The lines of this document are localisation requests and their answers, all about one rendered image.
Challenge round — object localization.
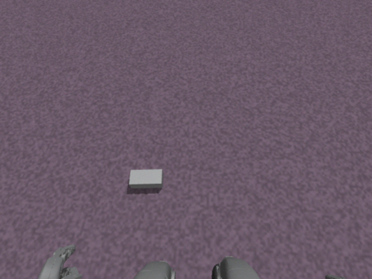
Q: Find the carton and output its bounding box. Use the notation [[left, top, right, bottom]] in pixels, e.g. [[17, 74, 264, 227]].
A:
[[129, 169, 163, 188]]

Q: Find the left robot hand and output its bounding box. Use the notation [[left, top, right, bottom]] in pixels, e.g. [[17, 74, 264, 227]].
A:
[[38, 245, 82, 279]]

